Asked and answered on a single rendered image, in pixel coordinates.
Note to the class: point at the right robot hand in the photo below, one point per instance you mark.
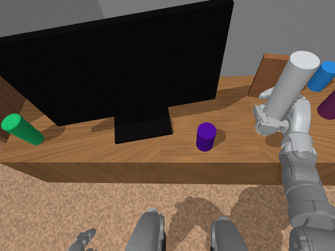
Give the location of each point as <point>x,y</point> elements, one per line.
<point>296,119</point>

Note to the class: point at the right robot arm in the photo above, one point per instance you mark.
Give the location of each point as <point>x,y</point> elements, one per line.
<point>310,214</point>

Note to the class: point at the bookshelf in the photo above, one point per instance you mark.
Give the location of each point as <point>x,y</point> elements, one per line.
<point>11,101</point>

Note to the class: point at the left robot hand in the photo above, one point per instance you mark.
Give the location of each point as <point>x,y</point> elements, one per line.
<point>82,241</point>

